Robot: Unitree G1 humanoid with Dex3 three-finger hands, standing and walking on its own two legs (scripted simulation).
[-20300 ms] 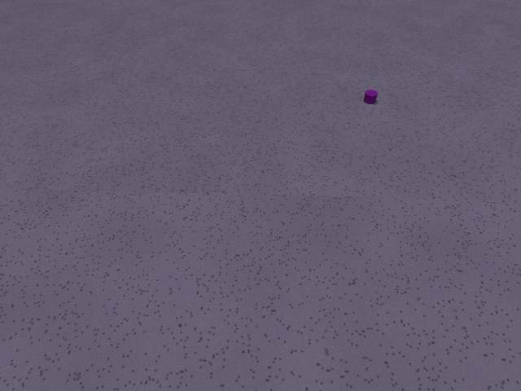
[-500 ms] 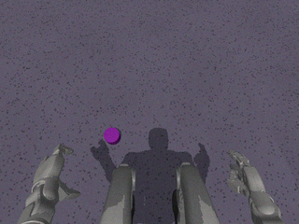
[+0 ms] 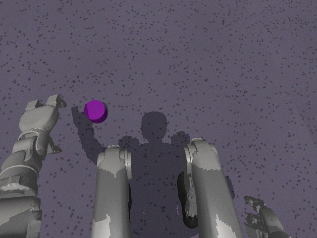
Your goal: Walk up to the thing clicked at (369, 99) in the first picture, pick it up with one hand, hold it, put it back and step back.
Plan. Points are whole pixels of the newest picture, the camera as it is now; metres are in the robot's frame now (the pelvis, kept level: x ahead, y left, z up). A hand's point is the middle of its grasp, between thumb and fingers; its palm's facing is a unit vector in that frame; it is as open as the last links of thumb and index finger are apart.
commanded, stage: rise first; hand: left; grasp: from above
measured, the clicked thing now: (96, 112) +0.50 +0.23 -0.37
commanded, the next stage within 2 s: approach in 1.28 s
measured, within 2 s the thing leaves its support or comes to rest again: neither
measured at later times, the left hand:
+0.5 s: hand (64, 121) +0.42 +0.29 -0.21, palm faces -0.47 -0.03 -0.88, open 14.0 cm
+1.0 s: hand (72, 119) +0.44 +0.28 -0.24, palm faces -0.48 -0.05 -0.88, open 14.0 cm
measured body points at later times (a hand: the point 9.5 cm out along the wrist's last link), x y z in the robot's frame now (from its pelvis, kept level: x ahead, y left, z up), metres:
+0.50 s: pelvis +0.01 +0.01 -0.04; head +0.23 +0.06 +0.35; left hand +0.44 +0.29 -0.16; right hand +0.10 -0.27 -0.16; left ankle +0.09 +0.13 -0.37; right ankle +0.11 -0.13 -0.37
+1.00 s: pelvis +0.02 +0.00 -0.06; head +0.26 +0.05 +0.32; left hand +0.46 +0.28 -0.19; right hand +0.07 -0.28 -0.18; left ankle +0.09 +0.13 -0.37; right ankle +0.11 -0.13 -0.37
